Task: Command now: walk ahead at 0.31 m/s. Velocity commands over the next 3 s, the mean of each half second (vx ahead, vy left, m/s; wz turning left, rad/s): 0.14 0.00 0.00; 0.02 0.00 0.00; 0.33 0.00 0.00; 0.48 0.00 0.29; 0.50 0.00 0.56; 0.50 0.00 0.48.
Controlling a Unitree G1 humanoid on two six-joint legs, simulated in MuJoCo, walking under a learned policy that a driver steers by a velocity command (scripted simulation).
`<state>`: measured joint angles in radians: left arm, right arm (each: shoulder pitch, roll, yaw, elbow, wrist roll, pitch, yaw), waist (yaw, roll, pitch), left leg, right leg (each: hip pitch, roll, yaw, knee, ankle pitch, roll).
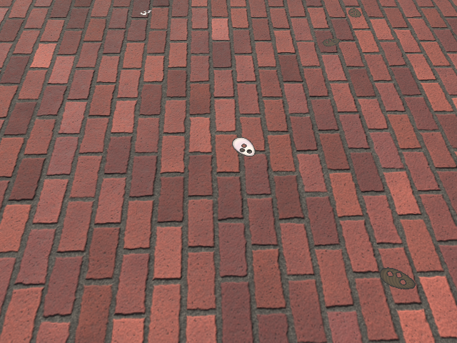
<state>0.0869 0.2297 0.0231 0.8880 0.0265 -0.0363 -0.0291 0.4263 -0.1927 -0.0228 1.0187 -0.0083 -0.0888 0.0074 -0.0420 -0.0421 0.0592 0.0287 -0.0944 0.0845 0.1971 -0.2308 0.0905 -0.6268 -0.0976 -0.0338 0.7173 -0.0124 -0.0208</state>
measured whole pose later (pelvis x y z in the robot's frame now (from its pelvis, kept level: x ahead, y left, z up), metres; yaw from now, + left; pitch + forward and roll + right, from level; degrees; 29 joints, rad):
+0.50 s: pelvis +0.13 -0.03 -0.01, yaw +1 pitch -1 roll -1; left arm 0.25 0.18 0.01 1.04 0.01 -0.01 0.02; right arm 0.25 -0.17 -0.01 1.07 -0.03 0.03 -0.03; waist 0.00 0.02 0.02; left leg -0.22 0.03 -0.01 0.53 -0.29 0.01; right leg -0.28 0.06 -0.10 0.42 -0.12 -0.09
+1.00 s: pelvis +0.16 +0.00 +0.00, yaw +0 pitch -1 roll +0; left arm 0.30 0.14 0.00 1.15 0.01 -0.01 0.03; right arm 0.33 -0.13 0.01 1.13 -0.01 -0.02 -0.04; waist 0.01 0.00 0.01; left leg -0.11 -0.02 0.02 0.39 -0.26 0.03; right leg -0.22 0.02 -0.06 0.39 -0.15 -0.04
